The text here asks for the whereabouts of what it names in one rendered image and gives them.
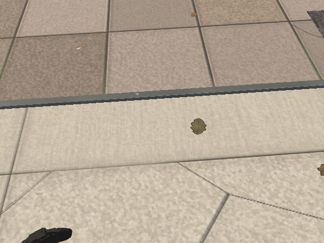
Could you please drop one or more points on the left robot hand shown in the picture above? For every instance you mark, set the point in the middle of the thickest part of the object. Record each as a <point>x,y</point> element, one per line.
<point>54,235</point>

